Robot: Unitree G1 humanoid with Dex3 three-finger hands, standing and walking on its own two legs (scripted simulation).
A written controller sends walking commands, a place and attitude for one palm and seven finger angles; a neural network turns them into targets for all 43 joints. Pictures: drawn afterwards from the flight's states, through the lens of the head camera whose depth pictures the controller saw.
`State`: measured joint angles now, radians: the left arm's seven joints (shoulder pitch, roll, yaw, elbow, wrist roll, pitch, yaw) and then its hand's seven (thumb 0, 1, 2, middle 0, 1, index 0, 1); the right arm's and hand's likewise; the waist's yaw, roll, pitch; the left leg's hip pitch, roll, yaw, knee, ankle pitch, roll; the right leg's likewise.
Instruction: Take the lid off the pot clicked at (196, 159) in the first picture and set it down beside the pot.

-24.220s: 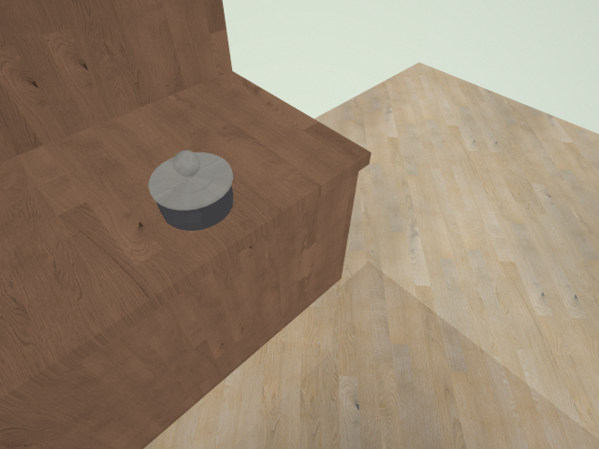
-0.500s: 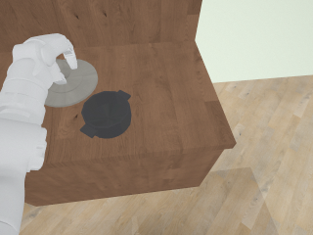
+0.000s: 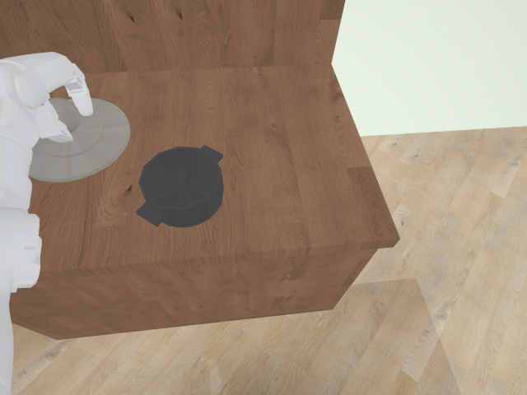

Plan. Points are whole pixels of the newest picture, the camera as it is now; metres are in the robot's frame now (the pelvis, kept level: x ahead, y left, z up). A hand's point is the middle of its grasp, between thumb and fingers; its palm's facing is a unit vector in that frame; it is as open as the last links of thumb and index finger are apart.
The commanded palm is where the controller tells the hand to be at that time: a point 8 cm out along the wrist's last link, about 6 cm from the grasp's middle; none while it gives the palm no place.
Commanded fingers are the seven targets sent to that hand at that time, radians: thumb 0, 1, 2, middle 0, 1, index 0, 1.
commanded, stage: move the lid sideways beside the pot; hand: left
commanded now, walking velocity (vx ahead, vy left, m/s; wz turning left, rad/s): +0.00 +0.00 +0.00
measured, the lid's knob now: (59, 116) +0.51 +0.27 +0.13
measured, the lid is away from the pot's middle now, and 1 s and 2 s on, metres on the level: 0.15 0.24 0.23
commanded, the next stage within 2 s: lower the lid onto the table in 1.10 s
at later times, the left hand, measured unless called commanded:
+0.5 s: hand (4, 124) +0.47 +0.32 +0.16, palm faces -0.38 -0.11 -0.92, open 7.8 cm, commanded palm +0.51 +0.33 +0.22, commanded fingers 0.00 0.63 0.89 -0.75 -1.12 -0.83 -1.15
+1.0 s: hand out of the picture +0.46 +0.36 +0.14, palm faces -0.42 -0.10 -0.90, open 7.8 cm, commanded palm +0.53 +0.36 +0.22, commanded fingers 0.00 0.63 0.89 -0.75 -1.12 -0.83 -1.15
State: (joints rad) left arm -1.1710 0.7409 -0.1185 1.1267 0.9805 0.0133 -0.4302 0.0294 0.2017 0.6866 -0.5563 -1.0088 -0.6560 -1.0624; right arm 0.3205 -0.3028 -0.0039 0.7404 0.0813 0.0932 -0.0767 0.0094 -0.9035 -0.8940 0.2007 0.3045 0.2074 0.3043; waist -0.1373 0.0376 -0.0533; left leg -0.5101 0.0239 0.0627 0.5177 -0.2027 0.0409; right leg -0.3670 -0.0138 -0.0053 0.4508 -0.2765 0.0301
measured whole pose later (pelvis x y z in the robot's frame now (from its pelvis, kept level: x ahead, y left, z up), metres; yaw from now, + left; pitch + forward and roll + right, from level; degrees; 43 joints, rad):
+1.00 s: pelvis -0.01 +0.02 -0.01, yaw +0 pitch +13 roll -3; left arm -1.15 0.94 -0.07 1.12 0.96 -0.15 -0.51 0.03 0.20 0.69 -0.55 -1.01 -0.66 -1.06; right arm 0.34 -0.31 0.03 0.75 0.11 0.11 -0.11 0.01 -0.90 -0.89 0.20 0.30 0.21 0.30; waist -0.13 0.02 -0.03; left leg -0.60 0.02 0.05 0.62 -0.24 0.07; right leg -0.43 -0.01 -0.01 0.49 -0.29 0.04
